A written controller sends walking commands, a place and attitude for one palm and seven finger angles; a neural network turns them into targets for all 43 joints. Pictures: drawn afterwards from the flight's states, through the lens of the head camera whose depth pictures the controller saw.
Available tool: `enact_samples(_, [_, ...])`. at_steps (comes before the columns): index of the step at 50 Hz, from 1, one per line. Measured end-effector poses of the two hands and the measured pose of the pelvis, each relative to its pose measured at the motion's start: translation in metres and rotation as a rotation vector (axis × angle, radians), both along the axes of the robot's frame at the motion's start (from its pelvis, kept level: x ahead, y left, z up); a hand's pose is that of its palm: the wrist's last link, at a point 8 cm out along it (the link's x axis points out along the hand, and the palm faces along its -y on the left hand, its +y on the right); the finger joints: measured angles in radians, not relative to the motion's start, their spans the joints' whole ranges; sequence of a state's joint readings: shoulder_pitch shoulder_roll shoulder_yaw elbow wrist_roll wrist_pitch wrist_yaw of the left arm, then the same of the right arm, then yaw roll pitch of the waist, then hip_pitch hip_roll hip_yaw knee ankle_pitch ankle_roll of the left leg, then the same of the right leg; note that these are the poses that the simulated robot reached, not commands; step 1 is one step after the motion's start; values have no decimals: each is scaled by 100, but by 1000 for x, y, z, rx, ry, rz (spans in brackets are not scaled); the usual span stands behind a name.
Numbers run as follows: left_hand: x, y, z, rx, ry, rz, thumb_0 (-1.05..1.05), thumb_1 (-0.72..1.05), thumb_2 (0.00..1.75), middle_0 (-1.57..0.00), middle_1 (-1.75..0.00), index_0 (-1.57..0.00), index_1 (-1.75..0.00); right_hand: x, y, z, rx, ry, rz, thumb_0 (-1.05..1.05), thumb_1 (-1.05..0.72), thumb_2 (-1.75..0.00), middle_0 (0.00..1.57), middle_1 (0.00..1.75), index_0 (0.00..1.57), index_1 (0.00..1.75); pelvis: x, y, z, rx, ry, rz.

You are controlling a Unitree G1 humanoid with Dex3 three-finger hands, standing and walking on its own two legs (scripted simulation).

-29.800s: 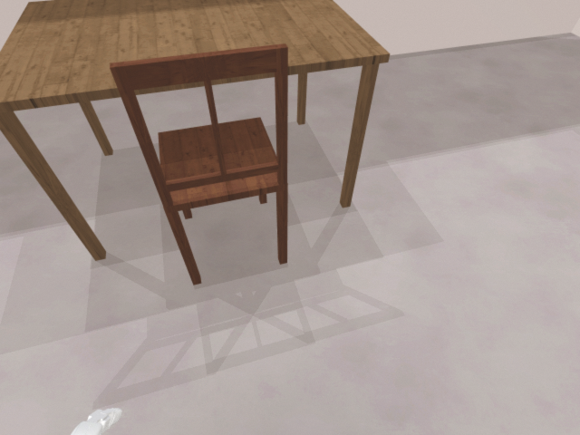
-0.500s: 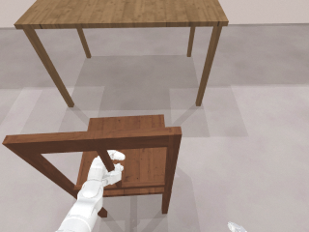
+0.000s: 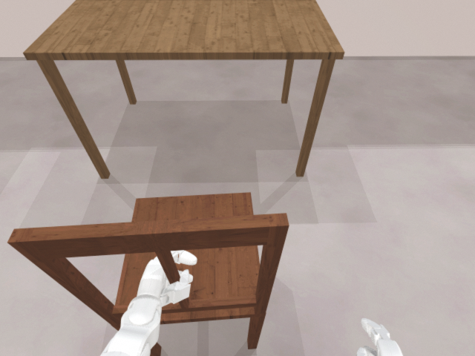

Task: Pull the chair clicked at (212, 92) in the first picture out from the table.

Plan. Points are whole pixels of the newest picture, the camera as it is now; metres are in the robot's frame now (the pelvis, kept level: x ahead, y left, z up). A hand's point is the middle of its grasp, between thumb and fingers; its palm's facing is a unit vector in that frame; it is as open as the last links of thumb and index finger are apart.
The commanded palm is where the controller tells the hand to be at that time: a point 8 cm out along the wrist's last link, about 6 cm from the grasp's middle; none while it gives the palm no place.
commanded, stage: stop walking, hand still on the chair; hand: left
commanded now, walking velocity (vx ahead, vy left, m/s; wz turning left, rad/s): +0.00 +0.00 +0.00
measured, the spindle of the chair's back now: (175, 280) +0.27 +0.14 -0.08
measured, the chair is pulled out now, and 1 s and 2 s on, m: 0.64 0.64 0.64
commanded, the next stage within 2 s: open the thumb and straighten the fingers in 0.12 s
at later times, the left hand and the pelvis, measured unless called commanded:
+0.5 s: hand (182, 285) +0.26 +0.12 -0.07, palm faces -0.05 -0.99 -0.11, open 8.8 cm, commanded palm +0.24 +0.18 -0.06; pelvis +0.00 +0.00 -0.02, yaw +1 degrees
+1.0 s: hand (173, 278) +0.27 +0.14 -0.08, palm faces +0.00 -0.99 -0.13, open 17.2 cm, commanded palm +0.25 +0.19 -0.06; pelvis +0.01 -0.01 -0.04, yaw +3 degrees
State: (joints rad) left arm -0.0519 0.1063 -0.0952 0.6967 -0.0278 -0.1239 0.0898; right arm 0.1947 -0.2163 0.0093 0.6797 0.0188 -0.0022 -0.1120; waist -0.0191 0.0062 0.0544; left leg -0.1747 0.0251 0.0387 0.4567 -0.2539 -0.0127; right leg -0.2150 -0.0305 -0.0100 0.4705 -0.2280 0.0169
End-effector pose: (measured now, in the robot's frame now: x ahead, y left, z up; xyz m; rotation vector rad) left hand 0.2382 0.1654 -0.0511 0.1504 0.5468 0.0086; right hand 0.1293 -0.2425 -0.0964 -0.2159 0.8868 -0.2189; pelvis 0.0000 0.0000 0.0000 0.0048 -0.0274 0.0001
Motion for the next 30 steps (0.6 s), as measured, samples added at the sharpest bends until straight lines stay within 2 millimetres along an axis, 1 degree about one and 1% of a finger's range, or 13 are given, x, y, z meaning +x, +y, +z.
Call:
enact_samples(5, [0,0,0,-4,4,7,2,76,86,-34,-130,-49,-145,0,14,-2,30,8,19,1,-90,-90,20,30,20,30,-1,0,1,-1,5,1])
enact_samples(9, [0,0,0,-5,6,10,2,77,86,-34,-130,-49,-145,-5,18,-6,41,32,24,1,-90,-90,21,30,20,30,-1,0,1,-3,9,2])
enact_samples(14, [1,1,-2,-32,11,21,3,75,85,-34,-131,-50,-145,-12,15,-10,61,55,4,1,-90,-90,21,30,20,30,0,-1,0,-3,34,13])
enact_samples(17, [2,4,-6,-69,-1,19,2,68,82,-38,-134,-49,-145,-15,7,-10,64,49,-2,1,-90,-90,21,30,20,30,0,-2,-5,-1,66,19])
enact_samples(21, [2,7,-4,-53,-39,-14,2,46,71,-41,-137,-49,-145,-15,-6,-10,43,21,-1,1,-90,-90,21,30,20,30,-1,-2,-12,-4,101,18])
enact_samples(25, [4,8,-5,-32,-37,-21,1,13,54,-41,-135,-49,-143,-9,-14,-16,32,-2,5,1,-90,-90,21,30,20,30,-1,0,-19,-4,133,19])
enact_samples(28, [8,15,-11,-19,-10,8,1,-11,42,-41,-130,-46,-135,-4,-15,-22,29,-9,12,1,-90,-90,20,30,20,30,-1,0,-24,-1,153,22])
enact_samples(30, [10,18,-12,-16,-4,24,1,-24,36,-40,-123,-44,-127,0,-14,-25,32,-19,15,1,-90,-90,20,30,20,30,0,-1,-27,0,165,23])
